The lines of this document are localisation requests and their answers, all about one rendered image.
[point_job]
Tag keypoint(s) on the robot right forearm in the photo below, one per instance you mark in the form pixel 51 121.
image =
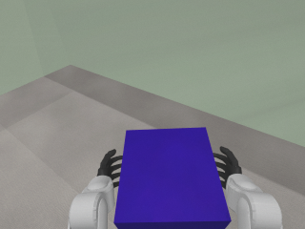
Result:
pixel 254 209

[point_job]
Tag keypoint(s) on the carton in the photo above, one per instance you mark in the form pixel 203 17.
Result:
pixel 169 180

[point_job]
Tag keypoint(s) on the robot left forearm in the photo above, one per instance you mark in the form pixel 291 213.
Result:
pixel 89 209

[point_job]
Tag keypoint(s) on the right robot hand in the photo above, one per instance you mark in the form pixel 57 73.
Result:
pixel 230 167

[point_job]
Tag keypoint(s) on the left robot hand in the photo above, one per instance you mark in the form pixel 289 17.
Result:
pixel 106 167

